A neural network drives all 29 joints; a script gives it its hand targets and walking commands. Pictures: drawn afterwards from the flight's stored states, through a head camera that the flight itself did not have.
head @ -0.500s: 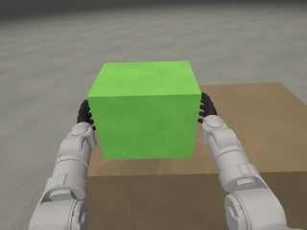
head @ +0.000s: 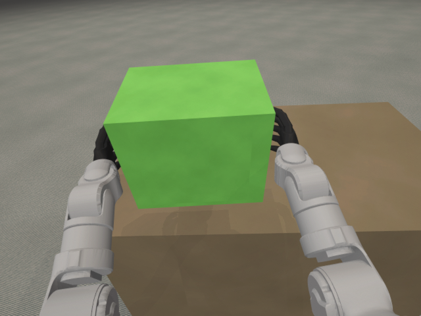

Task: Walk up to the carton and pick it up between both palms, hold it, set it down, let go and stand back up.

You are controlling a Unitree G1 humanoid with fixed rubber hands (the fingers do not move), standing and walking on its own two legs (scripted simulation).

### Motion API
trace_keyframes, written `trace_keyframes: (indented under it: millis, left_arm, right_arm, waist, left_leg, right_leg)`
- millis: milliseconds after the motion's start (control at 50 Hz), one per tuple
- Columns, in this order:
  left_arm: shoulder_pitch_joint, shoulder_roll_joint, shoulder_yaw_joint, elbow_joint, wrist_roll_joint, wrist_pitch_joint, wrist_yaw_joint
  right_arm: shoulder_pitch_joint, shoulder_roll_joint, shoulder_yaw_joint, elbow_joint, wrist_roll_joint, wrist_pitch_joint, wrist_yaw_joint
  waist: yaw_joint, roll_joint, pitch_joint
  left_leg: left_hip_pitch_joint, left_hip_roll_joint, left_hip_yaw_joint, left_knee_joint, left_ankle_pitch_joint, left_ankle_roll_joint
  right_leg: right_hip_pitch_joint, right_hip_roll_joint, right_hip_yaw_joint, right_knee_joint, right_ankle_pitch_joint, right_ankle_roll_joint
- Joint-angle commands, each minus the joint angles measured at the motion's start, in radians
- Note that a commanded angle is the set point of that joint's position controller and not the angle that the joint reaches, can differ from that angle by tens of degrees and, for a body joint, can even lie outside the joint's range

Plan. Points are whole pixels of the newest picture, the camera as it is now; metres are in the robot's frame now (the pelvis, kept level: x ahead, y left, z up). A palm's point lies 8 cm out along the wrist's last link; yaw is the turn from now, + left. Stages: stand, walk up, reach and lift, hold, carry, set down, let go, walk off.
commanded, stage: hold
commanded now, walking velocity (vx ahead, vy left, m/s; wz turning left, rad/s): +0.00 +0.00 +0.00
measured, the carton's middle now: (196, 134) +0.43 +0.01 +0.18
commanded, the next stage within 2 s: set down in 1.46 s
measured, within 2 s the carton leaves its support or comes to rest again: neither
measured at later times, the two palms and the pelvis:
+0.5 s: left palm (104, 172) +0.35 +0.18 +0.17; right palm (291, 154) +0.36 -0.16 +0.18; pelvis -0.01 +0.00 +0.00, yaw +0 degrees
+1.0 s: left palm (105, 164) +0.36 +0.18 +0.18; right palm (291, 149) +0.37 -0.16 +0.19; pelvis -0.01 +0.00 +0.00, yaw +0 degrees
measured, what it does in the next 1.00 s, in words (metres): stands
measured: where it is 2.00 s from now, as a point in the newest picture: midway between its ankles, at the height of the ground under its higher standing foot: outside the picture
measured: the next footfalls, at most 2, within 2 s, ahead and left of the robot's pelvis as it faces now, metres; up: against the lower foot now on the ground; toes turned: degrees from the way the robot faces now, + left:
none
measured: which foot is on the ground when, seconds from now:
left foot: down 0.00-1.00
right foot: down 0.00-1.00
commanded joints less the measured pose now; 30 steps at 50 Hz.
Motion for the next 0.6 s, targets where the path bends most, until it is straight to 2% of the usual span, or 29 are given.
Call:
trace_keyframes:
  millis: [0,20,40,60,80,100,120,140,160,180,200,220,240,260,280,320,360,380,400,420,460,480,500,520,540,560,580]
  left_arm:
    - [-0.877,-0.617,-0.397,-0.307,0.029,-0.004,-0.265]
    - [-0.883,-0.651,-0.456,-0.440,-0.004,-0.011,-0.266]
    - [-0.909,-0.657,-0.487,-0.431,-0.015,-0.011,-0.262]
    - [-0.910,-0.658,-0.477,-0.426,-0.016,-0.006,-0.262]
    - [-0.931,-0.664,-0.484,-0.484,-0.030,-0.011,-0.258]
    - [-0.932,-0.678,-0.503,-0.452,-0.034,0.001,-0.261]
    - [-0.964,-0.656,-0.458,-0.428,-0.015,0.001,-0.261]
    - [-0.955,-0.657,-0.464,-0.400,-0.004,0.008,-0.263]
    - [-0.955,-0.662,-0.454,-0.382,0.002,0.013,-0.264]
    - [-0.962,-0.673,-0.460,-0.386,-0.001,0.014,-0.265]
    - [-0.954,-0.660,-0.437,-0.352,0.007,0.018,-0.266]
    - [-0.991,-0.660,-0.429,-0.392,-0.001,0.008,-0.268]
    - [-0.974,-0.659,-0.440,-0.398,0.009,0.011,-0.269]
    - [-1.001,-0.645,-0.418,-0.363,0.009,0.006,-0.271]
    - [-1.007,-0.640,-0.409,-0.349,0.014,0.008,-0.269]
    - [-1.044,-0.635,-0.381,-0.327,0.023,0.001,-0.272]
    - [-1.086,-0.637,-0.402,-0.323,0.015,-0.013,-0.264]
    - [-1.081,-0.660,-0.406,-0.303,0.006,-0.011,-0.263]
    - [-1.152,-0.668,-0.446,-0.378,-0.029,-0.031,-0.255]
    - [-1.123,-0.682,-0.443,-0.354,-0.038,-0.031,-0.247]
    - [-1.131,-0.681,-0.446,-0.365,-0.029,-0.037,-0.234]
    - [-1.091,-0.661,-0.425,-0.287,-0.013,-0.025,-0.238]
    - [-1.111,-0.672,-0.417,-0.332,-0.022,-0.038,-0.234]
    - [-1.157,-0.684,-0.439,-0.350,-0.020,-0.041,-0.229]
    - [-1.152,-0.671,-0.433,-0.352,-0.017,-0.043,-0.225]
    - [-1.097,-0.693,-0.437,-0.350,-0.018,-0.037,-0.227]
    - [-1.115,-0.687,-0.458,-0.361,-0.025,-0.033,-0.227]
  right_arm:
    - [-0.823,0.662,0.376,-0.360,0.280,-0.100,0.201]
    - [-0.788,0.685,0.404,-0.408,0.303,-0.103,0.202]
    - [-0.813,0.660,0.397,-0.427,0.306,-0.110,0.208]
    - [-0.816,0.662,0.385,-0.429,0.292,-0.107,0.211]
    - [-0.815,0.683,0.414,-0.446,0.314,-0.108,0.212]
    - [-0.821,0.648,0.375,-0.452,0.294,-0.102,0.212]
    - [-0.839,0.663,0.382,-0.395,0.301,-0.097,0.217]
    - [-0.884,0.665,0.374,-0.435,0.286,-0.111,0.223]
    - [-0.861,0.661,0.362,-0.399,0.289,-0.102,0.224]
    - [-0.902,0.666,0.364,-0.422,0.285,-0.115,0.232]
    - [-0.903,0.659,0.353,-0.370,0.280,-0.104,0.230]
    - [-0.890,0.669,0.339,-0.361,0.268,-0.105,0.233]
    - [-0.897,0.674,0.356,-0.401,0.272,-0.115,0.235]
    - [-0.878,0.677,0.335,-0.341,0.262,-0.099,0.239]
    - [-0.913,0.672,0.333,-0.346,0.261,-0.107,0.245]
    - [-0.924,0.684,0.309,-0.291,0.235,-0.107,0.254]
    - [-0.972,0.694,0.296,-0.267,0.221,-0.121,0.267]
    - [-0.982,0.705,0.292,-0.283,0.217,-0.127,0.271]
    - [-0.988,0.725,0.313,-0.319,0.220,-0.133,0.273]
    - [-1.013,0.731,0.319,-0.337,0.234,-0.141,0.274]
    - [-1.014,0.734,0.332,-0.325,0.233,-0.147,0.278]
    - [-1.017,0.712,0.325,-0.310,0.228,-0.145,0.276]
    - [-1.034,0.755,0.348,-0.345,0.237,-0.147,0.275]
    - [-0.995,0.730,0.318,-0.274,0.233,-0.142,0.281]
    - [-1.000,0.736,0.326,-0.268,0.237,-0.142,0.285]
    - [-0.991,0.736,0.343,-0.308,0.254,-0.148,0.285]
    - [-0.959,0.732,0.333,-0.282,0.235,-0.140,0.283]
  waist:
    - [0.010,-0.066,-0.558]
    - [0.002,-0.052,-0.670]
    - [-0.006,-0.036,-0.661]
    - [-0.009,-0.029,-0.650]
    - [-0.002,-0.057,-0.693]
    - [-0.025,-0.008,-0.640]
    - [0.005,-0.033,-0.580]
    - [0.008,-0.024,-0.638]
    - [0.005,-0.024,-0.603]
    - [0.014,-0.025,-0.634]
    - [0.017,-0.037,-0.570]
    - [0.006,-0.038,-0.596]
    - [0.006,-0.041,-0.632]
    - [0.006,-0.047,-0.584]
    - [0.018,-0.039,-0.578]
    - [0.016,-0.060,-0.547]
    - [0.024,-0.049,-0.540]
    - [0.016,-0.057,-0.553]
    - [0.003,-0.060,-0.627]
    - [0.021,-0.051,-0.617]
    - [0.019,-0.056,-0.631]
    - [0.027,-0.080,-0.569]
    - [0.045,-0.100,-0.644]
    - [0.017,-0.037,-0.596]
    - [0.022,-0.057,-0.615]
    - [0.033,-0.059,-0.633]
    - [0.014,-0.044,-0.631]
  left_leg:
    - [0.296,-0.068,-0.065,-0.066,0.212,-0.005]
    - [0.365,-0.060,-0.072,-0.053,0.292,-0.021]
    - [0.377,-0.055,-0.076,-0.041,0.294,-0.033]
    - [0.362,-0.060,-0.074,-0.047,0.275,-0.033]
    - [0.378,-0.056,-0.071,-0.041,0.304,-0.031]
    - [0.370,-0.060,-0.077,-0.044,0.268,-0.039]
    - [0.328,-0.061,-0.072,-0.059,0.195,-0.024]
    - [0.325,-0.061,-0.070,-0.066,0.170,-0.020]
    - [0.318,-0.058,-0.067,-0.072,0.171,-0.020]
    - [0.330,-0.051,-0.071,-0.069,0.166,-0.023]
    - [0.307,-0.054,-0.066,-0.079,0.134,-0.019]
    - [0.314,-0.054,-0.063,-0.079,0.159,-0.019]
    - [0.326,-0.054,-0.063,-0.070,0.166,-0.020]
    - [0.308,-0.056,-0.060,-0.086,0.110,-0.016]
    - [0.289,-0.058,-0.062,-0.084,0.093,-0.010]
    - [0.248,-0.059,-0.053,-0.113,0.004,0.000]
    - [0.203,-0.055,-0.054,-0.133,-0.070,0.005]
    - [0.223,-0.052,-0.051,-0.128,-0.051,0.004]
    - [0.253,-0.050,-0.058,-0.116,-0.045,0.003]
    - [0.236,-0.059,-0.049,-0.107,-0.012,0.004]
    - [0.268,-0.057,-0.061,-0.095,0.009,0.001]
    - [0.229,-0.058,-0.047,-0.108,-0.039,0.013]
    - [0.248,-0.059,-0.047,-0.103,-0.005,0.020]
    - [0.242,-0.058,-0.055,-0.113,-0.049,0.004]
    - [0.258,-0.048,-0.062,-0.115,-0.056,0.011]
    - [0.280,-0.046,-0.059,-0.101,0.019,0.007]
    - [0.296,-0.048,-0.057,-0.108,0.005,-0.002]
  right_leg:
    - [0.387,0.083,0.016,-0.137,0.218,0.019]
    - [0.409,0.093,0.013,-0.112,0.296,0.012]
    - [0.372,0.103,0.002,-0.115,0.276,0.003]
    - [0.379,0.096,0.007,-0.126,0.265,0.003]
    - [0.395,0.102,0.005,-0.119,0.285,0.011]
    - [0.358,0.097,0.005,-0.129,0.254,0.002]
    - [0.335,0.089,0.010,-0.131,0.175,0.006]
    - [0.339,0.080,0.005,-0.133,0.160,0.007]
    - [0.335,0.083,0.008,-0.135,0.154,0.006]
    - [0.331,0.084,-0.004,-0.129,0.147,0.003]
    - [0.321,0.086,0.005,-0.137,0.117,-0.001]
    - [0.330,0.083,0.002,-0.135,0.135,0.004]
    - [0.345,0.086,0.000,-0.132,0.153,0.004]
    - [0.329,0.082,0.003,-0.140,0.094,0.004]
    - [0.327,0.080,0.011,-0.141,0.086,-0.003]
    - [0.320,0.072,0.005,-0.145,0.011,0.004]
    - [0.308,0.063,0.006,-0.139,-0.042,0.005]
    - [0.294,0.066,0.001,-0.137,-0.025,0.005]
    - [0.291,0.069,0.001,-0.130,-0.006,0.002]
    - [0.304,0.068,0.003,-0.129,0.009,0.010]
    - [0.290,0.076,-0.003,-0.123,0.019,0.006]
    - [0.277,0.070,0.000,-0.143,-0.025,0.007]
    - [0.302,0.074,0.001,-0.129,-0.004,0.017]
    - [0.263,0.074,-0.001,-0.132,-0.043,0.004]
    - [0.267,0.082,-0.003,-0.125,-0.027,-0.002]
    - [0.282,0.084,-0.006,-0.120,0.028,0.005]
    - [0.278,0.086,-0.008,-0.129,0.016,-0.001]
